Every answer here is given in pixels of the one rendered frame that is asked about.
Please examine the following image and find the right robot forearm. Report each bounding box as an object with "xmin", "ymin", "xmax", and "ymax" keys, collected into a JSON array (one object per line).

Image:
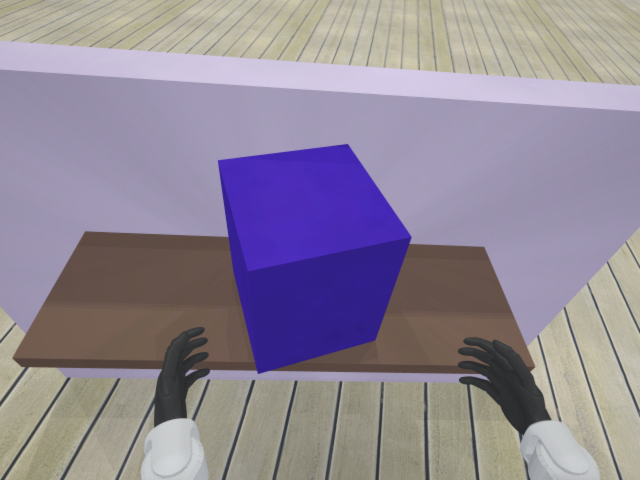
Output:
[{"xmin": 520, "ymin": 420, "xmax": 600, "ymax": 480}]

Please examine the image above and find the left robot forearm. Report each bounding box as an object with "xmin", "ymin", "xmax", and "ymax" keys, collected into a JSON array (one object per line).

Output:
[{"xmin": 141, "ymin": 418, "xmax": 209, "ymax": 480}]

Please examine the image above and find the right robot hand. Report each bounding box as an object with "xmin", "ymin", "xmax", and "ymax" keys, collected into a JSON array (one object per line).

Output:
[{"xmin": 458, "ymin": 337, "xmax": 552, "ymax": 436}]

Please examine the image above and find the table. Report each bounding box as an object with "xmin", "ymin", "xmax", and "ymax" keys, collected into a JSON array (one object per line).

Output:
[{"xmin": 12, "ymin": 231, "xmax": 535, "ymax": 374}]

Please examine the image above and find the left robot hand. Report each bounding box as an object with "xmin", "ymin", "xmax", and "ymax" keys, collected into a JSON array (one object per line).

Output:
[{"xmin": 154, "ymin": 327, "xmax": 210, "ymax": 428}]

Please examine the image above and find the carton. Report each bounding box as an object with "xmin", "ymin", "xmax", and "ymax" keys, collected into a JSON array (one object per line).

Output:
[{"xmin": 218, "ymin": 144, "xmax": 412, "ymax": 374}]

